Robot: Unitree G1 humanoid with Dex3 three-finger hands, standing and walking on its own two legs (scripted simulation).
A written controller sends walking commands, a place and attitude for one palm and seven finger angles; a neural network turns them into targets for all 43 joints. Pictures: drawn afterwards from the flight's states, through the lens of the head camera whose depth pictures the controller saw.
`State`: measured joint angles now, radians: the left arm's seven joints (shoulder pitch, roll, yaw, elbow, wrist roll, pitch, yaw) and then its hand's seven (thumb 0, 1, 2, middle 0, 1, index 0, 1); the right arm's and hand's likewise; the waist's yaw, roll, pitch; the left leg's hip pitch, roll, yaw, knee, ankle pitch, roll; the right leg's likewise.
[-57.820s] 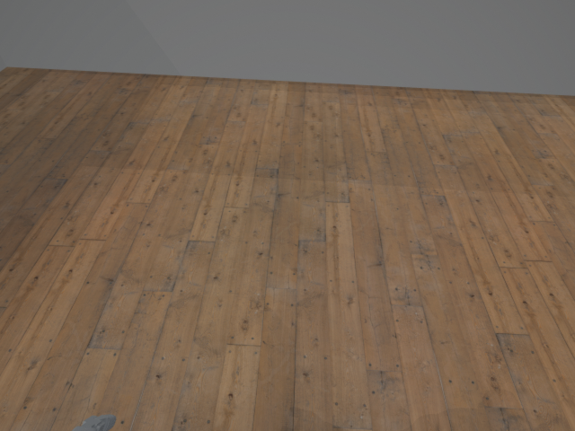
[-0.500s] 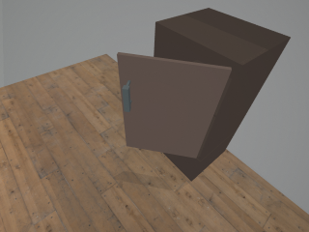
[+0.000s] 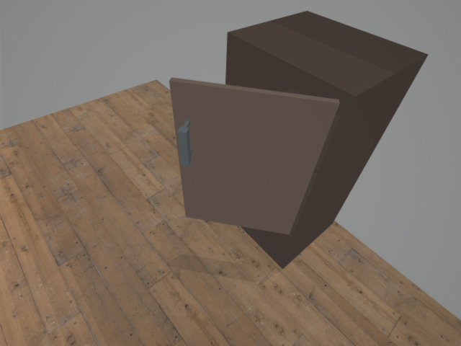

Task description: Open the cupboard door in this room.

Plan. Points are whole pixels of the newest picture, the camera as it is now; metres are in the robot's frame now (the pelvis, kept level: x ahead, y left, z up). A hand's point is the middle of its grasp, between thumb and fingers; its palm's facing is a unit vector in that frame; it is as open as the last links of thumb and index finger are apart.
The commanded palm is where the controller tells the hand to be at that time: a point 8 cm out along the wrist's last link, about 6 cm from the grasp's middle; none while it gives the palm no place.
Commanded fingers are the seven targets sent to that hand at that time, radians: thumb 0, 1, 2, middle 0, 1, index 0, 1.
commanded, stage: look again from close up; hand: left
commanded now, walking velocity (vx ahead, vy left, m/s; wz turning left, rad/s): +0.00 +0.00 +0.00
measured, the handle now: (186, 142) +0.64 +0.16 -0.04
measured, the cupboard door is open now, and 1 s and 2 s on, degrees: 40 40 40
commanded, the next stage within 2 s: shuffle to correct the standing spot in 0.42 s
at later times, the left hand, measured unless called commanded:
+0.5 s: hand out of the picture -0.02 +0.17 -0.18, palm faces +0.02 -0.99 -0.17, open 7.4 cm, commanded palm none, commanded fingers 0.00 0.90 0.90 -0.20 -0.30 -0.20 -0.30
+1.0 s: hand out of the picture +0.06 +0.18 -0.18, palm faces -0.08 -0.99 -0.14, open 7.4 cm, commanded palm none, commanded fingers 0.00 0.90 0.90 -0.20 -0.30 -0.20 -0.30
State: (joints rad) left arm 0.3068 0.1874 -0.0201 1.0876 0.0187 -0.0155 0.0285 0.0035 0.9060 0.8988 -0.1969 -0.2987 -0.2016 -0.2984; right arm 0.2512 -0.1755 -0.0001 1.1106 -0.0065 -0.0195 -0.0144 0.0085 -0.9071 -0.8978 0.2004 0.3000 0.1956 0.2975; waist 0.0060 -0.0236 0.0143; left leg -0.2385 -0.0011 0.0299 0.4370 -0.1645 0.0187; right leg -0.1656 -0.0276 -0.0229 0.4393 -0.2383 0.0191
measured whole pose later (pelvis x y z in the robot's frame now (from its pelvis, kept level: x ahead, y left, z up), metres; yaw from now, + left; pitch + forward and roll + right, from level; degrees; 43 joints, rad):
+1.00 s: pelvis +0.07 +0.02 +0.00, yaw -7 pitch -1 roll +0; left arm 0.36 0.14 0.04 1.07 0.03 0.01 0.01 0.01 0.91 0.90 -0.20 -0.30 -0.20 -0.30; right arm 0.37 -0.12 0.00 1.08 -0.03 -0.07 -0.03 0.01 -0.91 -0.90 0.20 0.30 0.19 0.30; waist -0.01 -0.03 0.03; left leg -0.15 0.01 0.16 0.46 -0.30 0.05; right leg -0.41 -0.05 -0.06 0.94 -0.44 -0.04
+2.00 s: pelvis +0.06 -0.02 +0.00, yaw -6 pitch -1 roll +2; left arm 0.28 0.13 -0.01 1.10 0.01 -0.01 0.02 0.01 0.91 0.90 -0.20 -0.30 -0.20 -0.30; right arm 0.38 -0.19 0.00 1.09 -0.02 0.00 -0.02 0.01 -0.91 -0.90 0.20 0.30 0.19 0.30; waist -0.01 0.07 0.03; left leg -0.13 0.03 0.12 0.42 -0.27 -0.02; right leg -0.28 -0.02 -0.06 0.50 -0.20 -0.04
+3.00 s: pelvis +0.09 -0.04 +0.00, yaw -5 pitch -1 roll +1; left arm 0.24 0.14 0.01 1.15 0.01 -0.02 0.03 0.01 0.93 0.90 -0.20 -0.30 -0.20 -0.30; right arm 0.31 -0.13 0.00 1.14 -0.02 -0.02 -0.04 0.01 -0.91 -0.90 0.20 0.30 0.19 0.30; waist 0.00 0.03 0.05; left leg -0.07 0.06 0.10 0.38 -0.28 -0.04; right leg -0.22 0.01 -0.09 0.46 -0.22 -0.06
